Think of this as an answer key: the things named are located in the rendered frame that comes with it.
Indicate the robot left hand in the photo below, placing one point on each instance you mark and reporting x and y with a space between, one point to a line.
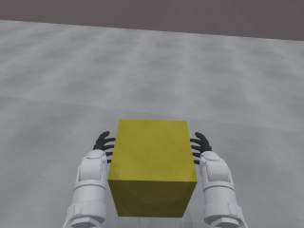
100 144

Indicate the robot right hand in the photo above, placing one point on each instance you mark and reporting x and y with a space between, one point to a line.
204 146

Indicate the carton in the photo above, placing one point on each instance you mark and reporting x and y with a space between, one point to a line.
152 172

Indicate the right robot forearm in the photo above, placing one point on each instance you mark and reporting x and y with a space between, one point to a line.
221 207

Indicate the left robot forearm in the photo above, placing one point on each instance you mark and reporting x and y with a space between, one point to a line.
88 207

